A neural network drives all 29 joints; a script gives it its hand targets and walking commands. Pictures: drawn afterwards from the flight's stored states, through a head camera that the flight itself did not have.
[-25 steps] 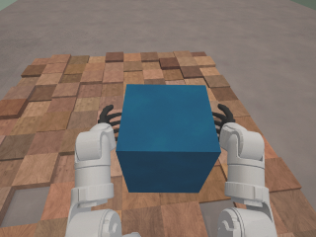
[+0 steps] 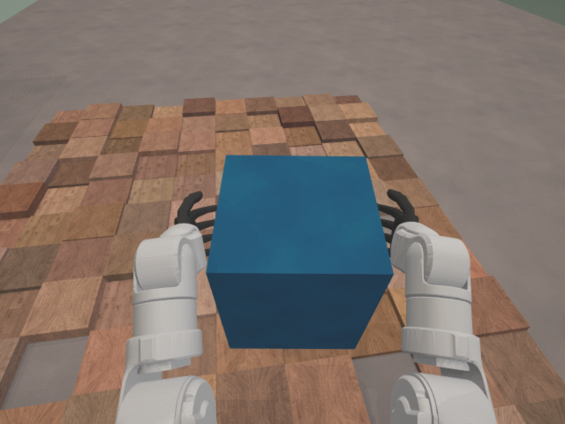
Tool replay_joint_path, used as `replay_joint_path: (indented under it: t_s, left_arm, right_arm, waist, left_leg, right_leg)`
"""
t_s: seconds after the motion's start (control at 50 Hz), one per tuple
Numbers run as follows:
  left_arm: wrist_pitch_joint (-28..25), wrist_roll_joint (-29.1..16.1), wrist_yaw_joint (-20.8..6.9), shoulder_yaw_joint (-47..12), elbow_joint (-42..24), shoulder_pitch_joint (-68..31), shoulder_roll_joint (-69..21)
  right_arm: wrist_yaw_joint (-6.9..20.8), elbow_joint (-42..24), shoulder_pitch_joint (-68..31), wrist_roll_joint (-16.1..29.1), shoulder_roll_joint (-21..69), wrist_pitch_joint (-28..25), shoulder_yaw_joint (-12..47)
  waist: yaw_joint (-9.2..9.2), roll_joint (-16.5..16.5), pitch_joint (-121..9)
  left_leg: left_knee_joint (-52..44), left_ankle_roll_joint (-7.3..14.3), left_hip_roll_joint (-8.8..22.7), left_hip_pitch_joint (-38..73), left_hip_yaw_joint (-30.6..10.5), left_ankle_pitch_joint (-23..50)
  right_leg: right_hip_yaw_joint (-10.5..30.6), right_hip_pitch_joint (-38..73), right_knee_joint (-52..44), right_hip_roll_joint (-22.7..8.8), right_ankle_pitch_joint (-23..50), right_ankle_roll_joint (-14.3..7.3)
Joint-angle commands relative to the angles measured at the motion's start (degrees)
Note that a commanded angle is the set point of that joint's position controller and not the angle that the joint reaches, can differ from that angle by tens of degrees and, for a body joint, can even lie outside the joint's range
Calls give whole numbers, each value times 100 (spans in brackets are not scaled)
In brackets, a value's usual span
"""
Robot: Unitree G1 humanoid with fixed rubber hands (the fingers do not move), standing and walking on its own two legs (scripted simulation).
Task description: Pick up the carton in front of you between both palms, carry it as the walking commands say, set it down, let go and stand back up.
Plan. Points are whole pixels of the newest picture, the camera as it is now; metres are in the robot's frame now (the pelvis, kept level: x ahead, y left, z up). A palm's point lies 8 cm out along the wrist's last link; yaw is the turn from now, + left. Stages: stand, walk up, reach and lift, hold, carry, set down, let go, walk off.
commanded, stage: carry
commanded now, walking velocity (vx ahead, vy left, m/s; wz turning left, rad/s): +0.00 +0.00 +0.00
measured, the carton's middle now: (294, 257) +0.35 -0.01 +0.05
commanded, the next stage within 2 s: none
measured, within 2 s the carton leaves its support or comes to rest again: neither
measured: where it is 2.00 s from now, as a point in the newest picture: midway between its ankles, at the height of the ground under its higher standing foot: outside the picture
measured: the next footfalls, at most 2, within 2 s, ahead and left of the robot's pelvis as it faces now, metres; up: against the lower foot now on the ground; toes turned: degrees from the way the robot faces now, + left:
none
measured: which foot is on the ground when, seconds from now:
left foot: down 0.00-1.00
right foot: down 0.00-1.00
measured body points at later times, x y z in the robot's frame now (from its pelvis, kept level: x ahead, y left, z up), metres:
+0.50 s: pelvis -0.02 +0.00 +0.00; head -0.05 +0.01 +0.45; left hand +0.32 +0.15 +0.11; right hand +0.32 -0.15 +0.11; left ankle +0.12 +0.09 -0.73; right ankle +0.05 -0.10 -0.72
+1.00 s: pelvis -0.03 +0.01 -0.01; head -0.07 +0.02 +0.43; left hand +0.31 +0.16 +0.10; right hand +0.31 -0.15 +0.11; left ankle +0.08 +0.09 -0.74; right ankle +0.04 -0.10 -0.72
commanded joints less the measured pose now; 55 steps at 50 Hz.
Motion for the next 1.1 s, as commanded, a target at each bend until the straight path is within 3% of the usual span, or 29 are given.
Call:
replay_joint_path:
  t_s: [0.0, 0.1, 0.26, 0.4, 0.48, 0.56, 0.62, 0.68, 0.72, 0.74, 0.76, 0.78, 0.8, 0.82, 0.84, 0.86, 0.88, 0.9, 0.92, 0.94, 0.96, 0.98, 1.02, 1.08]
  left_arm:
    - [-127, -872, -24, -3089, -348, -3574, -4315]
    - [-130, -892, -11, -3128, -337, -3593, -4404]
    - [-156, -1017, -74, -3259, -377, -3667, -4538]
    - [-157, -1017, -82, -3267, -384, -3619, -4550]
    - [-168, -1041, -106, -3303, -396, -3633, -4592]
    - [-171, -1033, -116, -3310, -388, -3633, -4573]
    - [-158, -980, -100, -3257, -347, -3597, -4517]
    - [-151, -955, -89, -3227, -317, -3556, -4537]
    - [-155, -979, -100, -3244, -330, -3540, -4581]
    - [-161, -1007, -113, -3261, -345, -3566, -4605]
    - [-169, -1040, -130, -3286, -365, -3621, -4626]
    - [-179, -1070, -146, -3325, -374, -3696, -4676]
    - [-183, -1090, -160, -3348, -385, -3745, -4696]
    - [-176, -1072, -164, -3329, -381, -3690, -4623]
    - [-167, -1062, -164, -3327, -393, -3711, -4585]
    - [-164, -1062, -154, -3337, -391, -3769, -4594]
    - [-159, -1047, -134, -3303, -362, -3771, -4559]
    - [-159, -985, -97, -3218, -247, -3577, -4471]
    - [-153, -846, -52, -3093, -202, -3424, -4291]
    - [-131, -752, -9, -3019, -169, -3431, -4250]
    - [-123, -711, 22, -2962, -123, -3445, -4269]
    - [-128, -734, 25, -2986, -106, -3472, -4331]
    - [-173, -908, -10, -3118, -214, -3733, -4536]
    - [-271, -1160, -59, -3327, -353, -3840, -4734]
  right_arm:
    - [88, -244, -3552, 1035, 4527, -24, 3215]
    - [92, -218, -3526, 1040, 4551, -43, 3182]
    - [109, -305, -3486, 965, 4570, -52, 3198]
    - [138, -354, -3451, 983, 4552, -58, 3232]
    - [168, -406, -3477, 986, 4595, -59, 3284]
    - [183, -387, -3471, 994, 4599, -52, 3299]
    - [184, -323, -3455, 997, 4559, -47, 3266]
    - [197, -306, -3488, 1019, 4564, -47, 3261]
    - [212, -333, -3503, 1009, 4605, -45, 3277]
    - [220, -351, -3504, 989, 4632, -43, 3287]
    - [230, -369, -3493, 967, 4665, -36, 3302]
    - [243, -381, -3505, 962, 4687, -25, 3325]
    - [243, -373, -3538, 972, 4680, -21, 3327]
    - [220, -332, -3520, 973, 4668, -28, 3300]
    - [192, -308, -3521, 964, 4670, -43, 3240]
    - [167, -281, -3528, 948, 4634, -48, 3198]
    - [156, -241, -3531, 942, 4578, -43, 3171]
    - [151, -151, -3442, 951, 4499, -27, 3136]
    - [158, -22, -3246, 977, 4522, -24, 3136]
    - [147, 58, -3213, 952, 4432, -28, 3060]
    - [140, 41, -3350, 978, 4417, -38, 3029]
    - [134, -30, -3486, 999, 4443, -70, 3057]
    - [137, -195, -3663, 1045, 4572, -120, 3110]
    - [107, -496, -3673, 1047, 4579, -191, 3237]
  waist:
    - [19, -6, -1485]
    - [21, 169, -1615]
    - [-13, -88, -1640]
    - [23, 253, -1690]
    - [29, 12, -1689]
    - [-12, -237, -1663]
    - [-17, 93, -1573]
    - [61, 560, -1681]
    - [153, 638, -1751]
    - [179, 456, -1723]
    - [170, 52, -1641]
    - [124, -514, -1600]
    - [85, -1114, -1597]
    - [3, -1129, -1582]
    - [-139, -1009, -1529]
    - [-224, -773, -1470]
    - [-187, -445, -1459]
    - [1, -196, -1527]
    - [-6, 231, -1549]
    - [-101, 777, -1377]
    - [10, 903, -1347]
    - [96, 966, -1365]
    - [80, 770, -1379]
    - [67, 494, -1650]
  left_leg:
    - [-500, -24, 486, 831, -648, -707]
    - [-760, -103, 526, 601, -674, -1193]
    - [-385, -143, 351, 805, -447, -933]
    - [-850, -190, 503, 470, -636, -1431]
    - [-594, -274, 322, 483, -368, -1167]
    - [-146, -221, 241, 817, -322, -941]
    - [-521, -197, 379, 679, -566, -1260]
    - [-1155, -283, 613, 239, -761, -1697]
    - [-1353, -428, 587, -127, -500, -1764]
    - [-1215, -520, 454, -185, -274, -1658]
    - [-811, -619, 204, -111, 10, -1416]
    - [-17, -627, -26, 134, 225, -909]
    - [1179, -454, -42, 571, 175, -634]
    - [1879, -416, 6, 965, 131, -540]
    - [2079, -307, 132, 1386, -4, -407]
    - [1484, -182, 177, 1486, -81, -396]
    - [673, -119, 147, 1348, -87, -444]
    - [170, -114, 78, 1543, -41, -306]
    - [-334, -49, 468, 1486, -612, -600]
    - [-1407, 115, 1244, 863, -1988, -2196]
    - [-1876, 181, 1627, 107, -2228, -2967]
    - [-1938, 166, 1617, -290, -1897, -2961]
    - [-1761, 82, 1308, -327, -1233, -2315]
    - [-1502, -53, 1022, 151, -851, -1847]
  right_leg:
    - [693, -11, -828, -534, -954, -170]
    - [516, 218, -597, -309, -896, -206]
    - [722, -152, -901, -456, -1325, -219]
    - [350, 181, -387, -125, -1039, -222]
    - [567, 143, -698, -270, -1294, -270]
    - [808, -327, -958, -509, -1681, -246]
    - [486, -326, -564, -259, -1498, -183]
    - [46, 343, 105, 106, -965, -207]
    - [-156, 930, 251, 239, -778, -278]
    - [-91, 1006, 11, 208, -901, -326]
    - [281, 810, -582, -12, -1331, -396]
    - [1032, 380, -1213, -497, -1896, -471]
    - [1740, -308, -1671, -1131, -2207, -555]
    - [1893, -948, -1984, -1495, -2555, -655]
    - [1530, -1454, -1988, -1513, -2272, -545]
    - [1157, -1378, -1656, -1239, -1755, -373]
    - [898, -903, -996, -976, -1199, -329]
    - [843, -909, -698, -778, -999, -301]
    - [506, -1003, -3, -560, -1175, -165]
    - [166, -927, 789, -52, -827, 38]
    - [112, -230, 1425, -48, -598, 58]
    - [84, 210, 1349, -89, -532, 33]
    - [-34, 645, 720, 41, -581, -57]
    - [88, 782, 46, 63, -319, -156]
